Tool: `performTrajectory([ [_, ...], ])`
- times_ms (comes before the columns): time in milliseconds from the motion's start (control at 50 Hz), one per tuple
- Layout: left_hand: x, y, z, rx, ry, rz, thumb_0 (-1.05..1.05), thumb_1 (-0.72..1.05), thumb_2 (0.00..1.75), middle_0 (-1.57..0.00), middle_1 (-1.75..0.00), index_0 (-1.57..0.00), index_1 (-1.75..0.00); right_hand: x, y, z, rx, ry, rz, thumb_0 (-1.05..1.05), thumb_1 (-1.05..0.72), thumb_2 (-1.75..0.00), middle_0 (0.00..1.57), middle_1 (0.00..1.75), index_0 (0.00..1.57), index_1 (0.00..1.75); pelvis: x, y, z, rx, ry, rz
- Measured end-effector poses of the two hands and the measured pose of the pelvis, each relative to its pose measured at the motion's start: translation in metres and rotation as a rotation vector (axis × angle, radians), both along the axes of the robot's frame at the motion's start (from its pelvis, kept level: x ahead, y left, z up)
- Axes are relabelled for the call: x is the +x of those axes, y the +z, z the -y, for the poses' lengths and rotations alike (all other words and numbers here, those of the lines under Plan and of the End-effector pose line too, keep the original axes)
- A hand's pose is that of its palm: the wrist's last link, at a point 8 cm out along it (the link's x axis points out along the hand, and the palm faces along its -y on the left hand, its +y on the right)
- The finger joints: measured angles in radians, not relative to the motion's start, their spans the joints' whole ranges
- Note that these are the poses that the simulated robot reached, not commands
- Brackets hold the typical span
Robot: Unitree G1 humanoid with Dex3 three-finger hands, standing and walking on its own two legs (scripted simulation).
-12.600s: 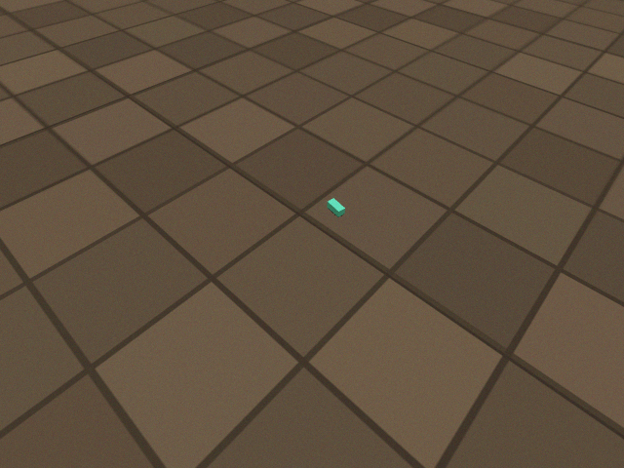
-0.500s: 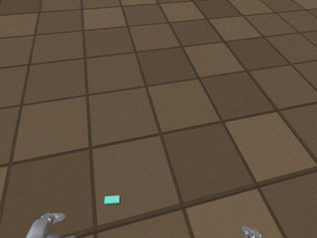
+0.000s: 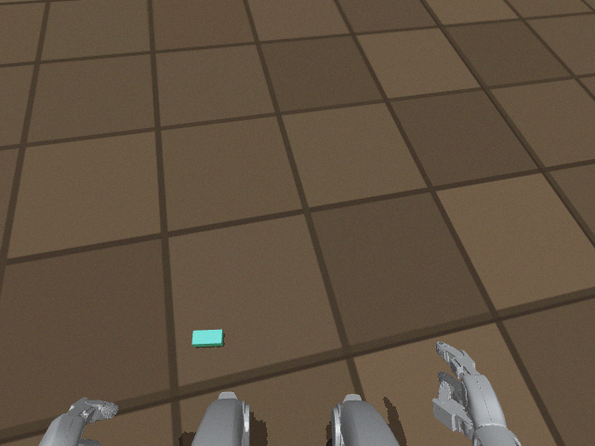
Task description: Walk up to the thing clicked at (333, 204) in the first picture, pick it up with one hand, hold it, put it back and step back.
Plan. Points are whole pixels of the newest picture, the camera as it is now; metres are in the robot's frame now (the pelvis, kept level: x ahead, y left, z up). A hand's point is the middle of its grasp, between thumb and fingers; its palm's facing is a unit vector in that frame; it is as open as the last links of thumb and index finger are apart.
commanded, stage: rise first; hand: left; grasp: from above
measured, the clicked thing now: (208, 338) +0.41 +0.22 -0.65
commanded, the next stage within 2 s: none
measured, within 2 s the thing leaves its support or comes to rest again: neither
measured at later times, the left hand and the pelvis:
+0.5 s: hand (146, 387) +0.25 +0.28 -0.35, palm faces -0.46 -0.37 -0.81, open 12.3 cm; pelvis -0.07 -0.01 -0.21, yaw -2 degrees
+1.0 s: hand (165, 360) +0.32 +0.28 -0.46, palm faces -0.47 -0.08 -0.88, open 11.9 cm; pelvis -0.09 +0.00 -0.30, yaw -5 degrees
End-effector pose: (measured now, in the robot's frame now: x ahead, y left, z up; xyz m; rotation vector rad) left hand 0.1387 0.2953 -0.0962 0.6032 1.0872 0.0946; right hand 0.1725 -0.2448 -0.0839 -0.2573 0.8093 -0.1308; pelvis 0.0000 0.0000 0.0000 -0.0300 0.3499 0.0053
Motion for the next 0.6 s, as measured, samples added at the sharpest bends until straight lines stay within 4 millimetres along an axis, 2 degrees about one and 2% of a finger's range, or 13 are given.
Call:
performTrajectory([
  [60,0.004,-0.019,-0.005,0.034,-0.049,-0.015,0.00,-0.31,0.73,-0.40,-0.75,-0.39,-0.76,0.004,-0.013,0.000,-0.008,0.026,0.020,0.01,-0.96,-0.91,0.20,0.30,0.20,0.30,-0.005,-0.015,0.001,-0.002,0.002,-0.036],
  [120,0.015,-0.047,-0.013,0.079,-0.113,-0.008,0.00,-0.30,0.72,-0.41,-0.74,-0.40,-0.75,0.007,-0.036,0.004,-0.024,0.051,0.030,0.01,-0.96,-0.92,0.21,0.30,0.20,0.30,-0.011,-0.040,0.002,-0.001,0.000,-0.086],
  [220,0.046,-0.093,-0.013,0.150,-0.300,0.069,0.00,-0.27,0.71,-0.42,-0.73,-0.41,-0.74,0.003,-0.091,0.015,-0.047,0.064,0.005,0.01,-0.96,-0.91,0.20,0.30,0.20,0.30,-0.023,-0.090,0.002,-0.004,-0.004,-0.163],
  [300,0.074,-0.128,-0.009,0.228,-0.415,0.140,0.00,-0.27,0.72,-0.42,-0.74,-0.41,-0.75,-0.009,-0.141,0.022,-0.045,0.052,-0.048,0.01,-0.96,-0.91,0.20,0.30,0.20,0.30,-0.034,-0.130,0.002,-0.006,-0.011,-0.207],
  [380,0.095,-0.161,-0.006,0.303,-0.482,0.168,0.00,-0.27,0.74,-0.41,-0.75,-0.40,-0.76,-0.031,-0.190,0.025,-0.027,0.033,-0.122,0.01,-0.96,-0.91,0.20,0.30,0.20,0.30,-0.048,-0.164,0.003,-0.008,-0.019,-0.234],
  [460,0.111,-0.191,-0.003,0.355,-0.550,0.176,0.00,-0.26,0.74,-0.40,-0.75,-0.40,-0.76,-0.063,-0.233,0.026,-0.009,0.021,-0.208,0.01,-0.96,-0.91,0.20,0.30,0.20,0.30,-0.061,-0.194,0.004,-0.010,-0.027,-0.248],
  [540,0.127,-0.214,-0.001,0.395,-0.617,0.201,0.00,-0.24,0.73,-0.42,-0.73,-0.41,-0.74,-0.098,-0.267,0.027,-0.004,-0.002,-0.289,0.01,-0.95,-0.91,0.20,0.30,0.20,0.30,-0.073,-0.222,0.006,-0.014,-0.036,-0.245],
  [600,0.139,-0.230,0.000,0.418,-0.674,0.218,0.00,-0.21,0.72,-0.43,-0.70,-0.43,-0.71,-0.123,-0.283,0.029,-0.010,-0.023,-0.342,0.01,-0.94,-0.91,0.20,0.30,0.20,0.30,-0.080,-0.239,0.006,-0.020,-0.040,-0.238],
])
